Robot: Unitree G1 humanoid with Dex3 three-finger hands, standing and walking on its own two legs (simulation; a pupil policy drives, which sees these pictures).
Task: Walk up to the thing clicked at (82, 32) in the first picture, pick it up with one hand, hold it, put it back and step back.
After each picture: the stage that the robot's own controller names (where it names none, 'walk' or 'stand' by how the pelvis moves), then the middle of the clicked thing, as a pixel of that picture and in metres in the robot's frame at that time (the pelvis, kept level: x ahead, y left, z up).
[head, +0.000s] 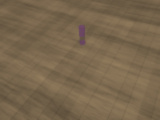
stand; (82, 35) +1.53 +0.02 -0.66
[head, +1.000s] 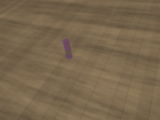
walk; (67, 49) +1.38 +0.28 -0.64
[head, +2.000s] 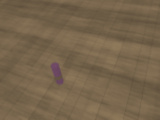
walk; (57, 74) +0.89 +0.33 -0.64
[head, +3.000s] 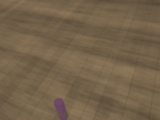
walk; (61, 109) +0.59 +0.25 -0.65
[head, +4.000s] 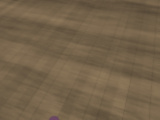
stand; out of the picture +0.47 +0.23 -0.65
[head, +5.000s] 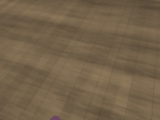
stand; out of the picture +0.46 +0.23 -0.66
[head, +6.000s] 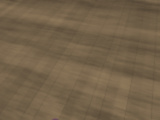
stand; out of the picture +0.45 +0.24 -0.66
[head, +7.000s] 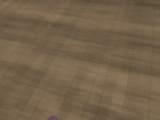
stand; out of the picture +0.45 +0.25 -0.66
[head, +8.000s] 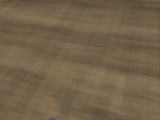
stand; out of the picture +0.46 +0.26 -0.66
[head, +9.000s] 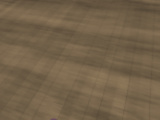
stand; out of the picture +0.46 +0.25 -0.66
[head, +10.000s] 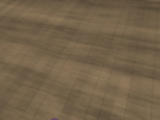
stand; out of the picture +0.45 +0.24 -0.66
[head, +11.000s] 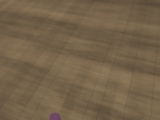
go down; out of the picture +0.47 +0.24 -0.66
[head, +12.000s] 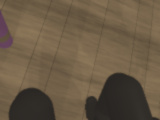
go down; out of the picture +0.57 +0.25 -0.25
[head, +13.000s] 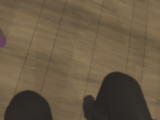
close in; out of the picture +0.56 +0.26 -0.24
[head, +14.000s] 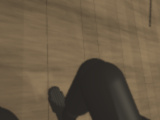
close in; out of the picture +0.54 +0.32 -0.18
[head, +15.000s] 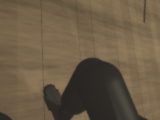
lift; out of the picture +0.53 +0.32 -0.18
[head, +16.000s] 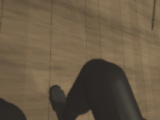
lift; out of the picture +0.49 +0.29 -0.19
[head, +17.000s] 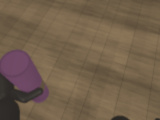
lift; (30, 81) +0.36 +0.18 +0.01
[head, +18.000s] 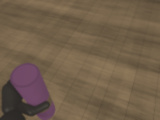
hold; (37, 96) +0.31 +0.17 +0.05
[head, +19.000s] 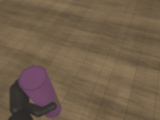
hold; (44, 96) +0.31 +0.15 +0.04
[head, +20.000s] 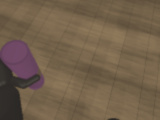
crouch; (27, 69) +0.41 +0.18 -0.02
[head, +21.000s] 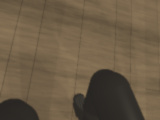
lower; out of the picture +0.55 +0.25 -0.08
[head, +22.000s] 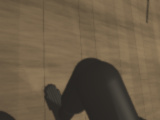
lower; out of the picture +0.50 +0.28 -0.19
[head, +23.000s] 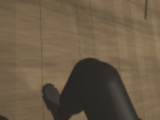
lower; out of the picture +0.51 +0.29 -0.19
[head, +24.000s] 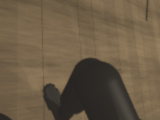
lower; out of the picture +0.51 +0.29 -0.19
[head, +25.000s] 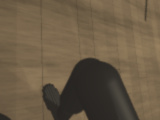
lower; out of the picture +0.51 +0.29 -0.19
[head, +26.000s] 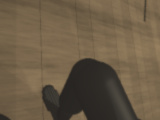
open; out of the picture +0.52 +0.27 -0.19
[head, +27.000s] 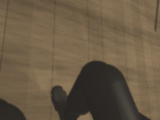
rise; out of the picture +0.51 +0.26 -0.20
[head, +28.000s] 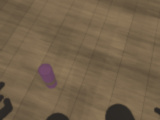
walk; (48, 77) +0.51 +0.18 -0.42
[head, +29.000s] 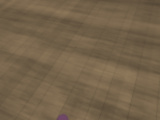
stand; out of the picture +0.45 +0.16 -0.60
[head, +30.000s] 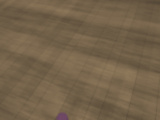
stand; out of the picture +0.46 +0.17 -0.60
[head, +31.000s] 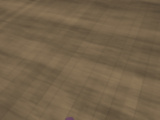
stand; out of the picture +0.47 +0.16 -0.65
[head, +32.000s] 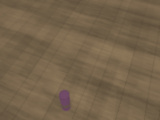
walk; (65, 101) +0.51 +0.12 -0.63
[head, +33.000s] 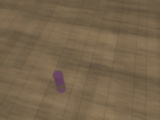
walk; (59, 82) +0.66 +0.21 -0.63
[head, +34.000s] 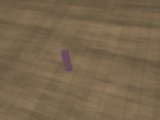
walk; (66, 61) +1.00 +0.24 -0.63
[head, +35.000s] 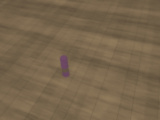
stand; (64, 66) +1.06 +0.20 -0.65
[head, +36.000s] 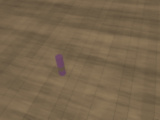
stand; (60, 65) +1.05 +0.24 -0.66
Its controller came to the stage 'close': yes
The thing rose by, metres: 0.69
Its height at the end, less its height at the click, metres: +0.00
